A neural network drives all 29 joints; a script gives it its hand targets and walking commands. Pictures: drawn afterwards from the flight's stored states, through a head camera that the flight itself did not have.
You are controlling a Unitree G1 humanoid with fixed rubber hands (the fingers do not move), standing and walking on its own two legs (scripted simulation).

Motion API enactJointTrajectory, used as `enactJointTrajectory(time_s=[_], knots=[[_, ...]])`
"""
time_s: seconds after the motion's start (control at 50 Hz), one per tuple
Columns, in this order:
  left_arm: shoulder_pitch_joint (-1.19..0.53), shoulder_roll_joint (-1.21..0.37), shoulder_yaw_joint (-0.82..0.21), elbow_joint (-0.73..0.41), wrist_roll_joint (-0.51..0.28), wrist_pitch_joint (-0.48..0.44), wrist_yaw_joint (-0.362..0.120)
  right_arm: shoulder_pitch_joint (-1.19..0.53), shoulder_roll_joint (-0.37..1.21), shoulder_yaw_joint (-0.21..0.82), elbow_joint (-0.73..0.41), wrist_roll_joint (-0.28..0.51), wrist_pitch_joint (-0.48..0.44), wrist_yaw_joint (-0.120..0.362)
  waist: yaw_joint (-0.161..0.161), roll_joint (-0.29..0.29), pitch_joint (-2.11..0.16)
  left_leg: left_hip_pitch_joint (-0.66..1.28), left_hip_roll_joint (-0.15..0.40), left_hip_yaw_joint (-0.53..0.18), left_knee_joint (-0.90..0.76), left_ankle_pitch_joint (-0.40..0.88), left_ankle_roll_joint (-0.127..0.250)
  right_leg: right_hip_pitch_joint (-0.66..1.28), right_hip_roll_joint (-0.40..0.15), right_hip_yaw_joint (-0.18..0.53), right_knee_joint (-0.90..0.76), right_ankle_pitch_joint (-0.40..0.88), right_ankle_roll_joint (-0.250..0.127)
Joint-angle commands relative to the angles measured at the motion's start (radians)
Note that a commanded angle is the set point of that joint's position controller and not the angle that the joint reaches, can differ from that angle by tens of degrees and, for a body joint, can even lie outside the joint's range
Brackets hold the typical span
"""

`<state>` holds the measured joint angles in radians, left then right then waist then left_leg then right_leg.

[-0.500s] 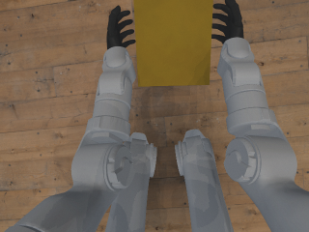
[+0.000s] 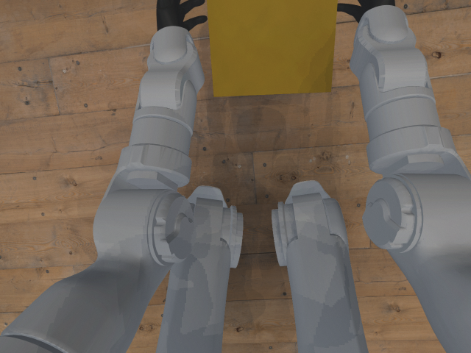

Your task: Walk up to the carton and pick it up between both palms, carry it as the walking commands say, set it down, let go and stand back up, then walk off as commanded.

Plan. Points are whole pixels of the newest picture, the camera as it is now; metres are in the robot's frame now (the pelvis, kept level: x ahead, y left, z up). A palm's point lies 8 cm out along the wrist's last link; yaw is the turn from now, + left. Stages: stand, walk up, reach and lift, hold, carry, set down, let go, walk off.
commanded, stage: set down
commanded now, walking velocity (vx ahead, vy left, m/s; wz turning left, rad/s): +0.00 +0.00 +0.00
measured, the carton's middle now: (267, 12) +0.57 -0.05 -0.25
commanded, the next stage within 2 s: none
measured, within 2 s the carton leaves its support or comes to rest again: rests again in 1.58 s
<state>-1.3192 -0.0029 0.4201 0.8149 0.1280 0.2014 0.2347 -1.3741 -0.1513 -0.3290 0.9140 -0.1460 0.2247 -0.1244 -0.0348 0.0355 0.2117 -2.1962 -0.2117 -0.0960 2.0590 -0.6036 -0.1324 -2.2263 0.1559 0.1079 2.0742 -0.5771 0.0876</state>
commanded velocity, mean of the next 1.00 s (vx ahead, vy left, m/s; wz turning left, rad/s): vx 0.00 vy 0.00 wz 0.00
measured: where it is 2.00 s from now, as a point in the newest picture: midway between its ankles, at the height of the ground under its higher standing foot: (254, 247)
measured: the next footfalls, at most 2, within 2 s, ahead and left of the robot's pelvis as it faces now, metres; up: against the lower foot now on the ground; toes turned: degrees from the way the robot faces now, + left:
none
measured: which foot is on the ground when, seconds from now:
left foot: down 0.00-1.00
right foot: down 0.00-1.00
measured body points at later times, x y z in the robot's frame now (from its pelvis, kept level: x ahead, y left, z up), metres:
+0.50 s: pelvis +0.01 +0.00 -0.02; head +0.37 -0.03 +0.23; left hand +0.55 +0.08 -0.20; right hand +0.54 -0.18 -0.21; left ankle +0.10 +0.13 -0.37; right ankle +0.10 -0.13 -0.37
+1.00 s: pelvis +0.00 +0.00 -0.03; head +0.37 -0.03 +0.22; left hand +0.55 +0.08 -0.22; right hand +0.54 -0.18 -0.22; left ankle +0.10 +0.13 -0.37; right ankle +0.10 -0.12 -0.37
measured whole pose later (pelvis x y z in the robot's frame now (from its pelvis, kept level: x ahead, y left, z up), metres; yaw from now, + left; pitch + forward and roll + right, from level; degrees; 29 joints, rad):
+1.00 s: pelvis +0.00 +0.00 -0.03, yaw +0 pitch +35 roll +1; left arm -1.41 0.09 0.35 0.97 0.05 0.17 0.17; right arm -1.45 -0.23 -0.30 1.04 -0.09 0.19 -0.04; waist -0.05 0.05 0.39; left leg -2.17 -0.18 -0.06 2.22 -0.65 -0.10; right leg -2.19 0.09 0.06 2.23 -0.65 0.05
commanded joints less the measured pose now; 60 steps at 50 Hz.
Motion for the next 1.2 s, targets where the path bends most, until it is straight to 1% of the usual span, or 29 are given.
enactJointTrajectory(time_s=[0.0,0.12,0.18,0.26,0.36,0.5,0.72,0.82,0.98,1.18], knots=[[-0.674,-0.837,-0.448,-0.031,-0.097,-0.037,-0.264,-0.567,0.902,0.371,-0.036,0.106,-0.041,0.271,-0.031,-0.026,-1.214,0.526,0.002,0.205,-0.103,0.336,0.065,0.647,0.001,-0.19,-0.147,0.396,-0.045],[-0.691,-0.82,-0.468,-0.024,-0.118,-0.052,-0.26,-0.564,0.863,0.345,-0.005,0.118,-0.058,0.278,-0.047,0.021,-1.149,0.521,0.004,0.197,-0.066,0.375,0.061,0.605,-0.003,-0.18,-0.105,0.428,-0.055],[-0.692,-0.814,-0.469,-0.019,-0.125,-0.056,-0.263,-0.553,0.854,0.334,0.012,0.113,-0.061,0.284,-0.048,0.03,-1.11,0.506,0.003,0.191,-0.054,0.387,0.06,0.585,-0.003,-0.176,-0.088,0.432,-0.06],[-0.679,-0.82,-0.477,-0.012,-0.143,-0.061,-0.267,-0.549,0.852,0.345,0.005,0.121,-0.067,0.29,-0.056,0.021,-1.095,0.51,0.0,0.182,-0.037,0.421,0.063,0.58,-0.006,-0.172,-0.068,0.464,-0.062],[-0.659,-0.82,-0.475,0.001,-0.153,-0.063,-0.267,-0.562,0.842,0.367,-0.014,0.138,-0.073,0.297,-0.051,0.005,-1.078,0.511,-0.002,0.174,-0.021,0.437,0.069,0.575,-0.008,-0.166,-0.051,0.477,-0.063],[-0.683,-0.788,-0.454,0.007,-0.15,-0.068,-0.27,-0.594,0.817,0.361,-0.009,0.146,-0.077,0.301,-0.042,-0.003,-1.019,0.48,-0.001,0.173,-0.006,0.399,0.077,0.551,-0.012,-0.157,-0.041,0.437,-0.068],[-0.716,-0.742,-0.404,0.041,-0.138,-0.063,-0.292,-0.603,0.781,0.301,0.046,0.115,-0.068,0.311,-0.053,0.006,-0.906,0.424,0.003,0.172,0.004,0.318,0.085,0.514,-0.017,-0.149,-0.035,0.355,-0.086],[-0.697,-0.737,-0.387,0.063,-0.131,-0.061,-0.303,-0.592,0.776,0.293,0.055,0.11,-0.067,0.321,-0.054,0.003,-0.868,0.399,0.004,0.17,0.011,0.314,0.088,0.505,-0.018,-0.146,-0.028,0.356,-0.09],[-0.672,-0.73,-0.401,0.074,-0.15,-0.072,-0.306,-0.586,0.764,0.316,0.045,0.134,-0.077,0.324,-0.052,-0.005,-0.848,0.39,0.005,0.168,0.031,0.345,0.09,0.512,-0.02,-0.138,-0.009,0.398,-0.09],[-0.637,-0.71,-0.364,0.118,-0.127,-0.068,-0.32,-0.552,0.743,0.28,0.085,0.106,-0.071,0.337,-0.046,-0.002,-0.753,0.342,0.007,0.163,0.034,0.303,0.095,0.459,-0.022,-0.134,-0.008,0.349,-0.1]])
